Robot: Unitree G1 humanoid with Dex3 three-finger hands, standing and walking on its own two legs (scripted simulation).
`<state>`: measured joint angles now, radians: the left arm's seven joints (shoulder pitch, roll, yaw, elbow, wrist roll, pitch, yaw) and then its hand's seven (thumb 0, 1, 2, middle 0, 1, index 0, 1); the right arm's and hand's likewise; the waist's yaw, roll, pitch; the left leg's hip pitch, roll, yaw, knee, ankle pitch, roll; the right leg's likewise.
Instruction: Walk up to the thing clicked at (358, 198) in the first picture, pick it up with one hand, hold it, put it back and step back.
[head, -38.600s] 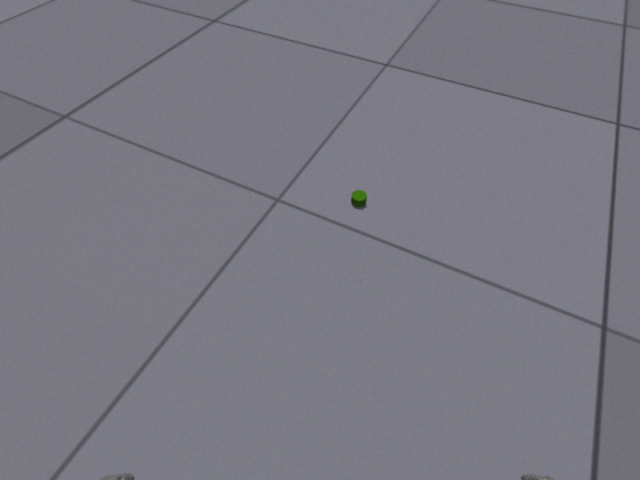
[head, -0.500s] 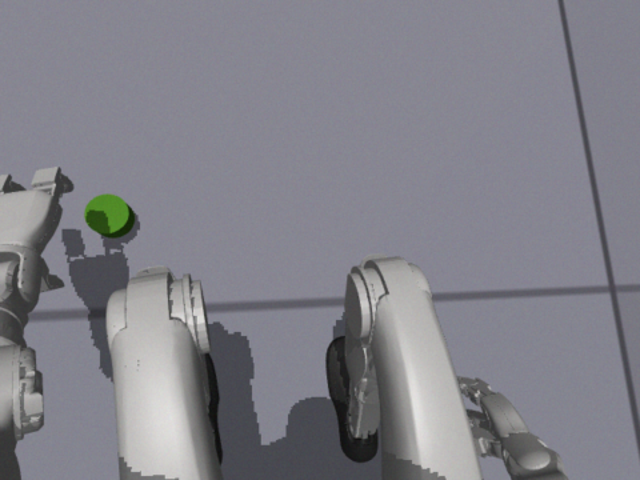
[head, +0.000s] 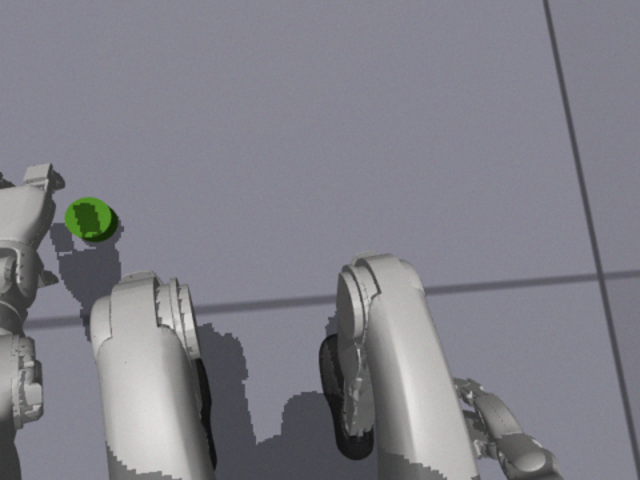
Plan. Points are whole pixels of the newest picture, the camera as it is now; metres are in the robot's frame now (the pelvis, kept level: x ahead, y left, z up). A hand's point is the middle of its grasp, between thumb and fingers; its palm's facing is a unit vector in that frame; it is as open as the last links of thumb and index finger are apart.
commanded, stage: rise first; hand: left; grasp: from above
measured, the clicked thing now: (92, 220) +0.43 +0.30 -0.30
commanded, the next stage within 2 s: approach in 1.14 s
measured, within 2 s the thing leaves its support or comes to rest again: neither
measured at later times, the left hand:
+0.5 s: hand (36, 231) +0.39 +0.33 -0.19, palm faces -0.45 -0.13 -0.89, open 13.5 cm
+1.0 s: hand (36, 235) +0.38 +0.33 -0.18, palm faces -0.45 -0.12 -0.89, open 13.3 cm
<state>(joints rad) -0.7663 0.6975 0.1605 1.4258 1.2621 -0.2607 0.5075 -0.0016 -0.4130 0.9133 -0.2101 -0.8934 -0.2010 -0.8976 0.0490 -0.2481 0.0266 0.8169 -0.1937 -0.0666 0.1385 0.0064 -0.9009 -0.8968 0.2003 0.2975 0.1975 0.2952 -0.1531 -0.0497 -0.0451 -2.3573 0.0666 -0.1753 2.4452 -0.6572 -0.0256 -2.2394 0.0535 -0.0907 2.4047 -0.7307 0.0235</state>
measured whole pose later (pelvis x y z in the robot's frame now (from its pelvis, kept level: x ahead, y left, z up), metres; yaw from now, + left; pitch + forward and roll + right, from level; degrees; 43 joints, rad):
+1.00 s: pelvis +0.00 +0.00 +0.00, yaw +0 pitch +31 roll -8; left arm -0.78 0.70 0.14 1.41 1.25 -0.26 0.47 0.00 -0.38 0.89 -0.25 -0.85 -0.24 -0.86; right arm 0.07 -0.26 0.04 0.80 -0.18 -0.08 0.15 0.01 -0.90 -0.90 0.20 0.30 0.20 0.30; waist -0.16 -0.05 -0.04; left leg -2.34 0.06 -0.18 2.43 -0.64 -0.02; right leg -2.22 0.05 -0.09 2.39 -0.72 0.03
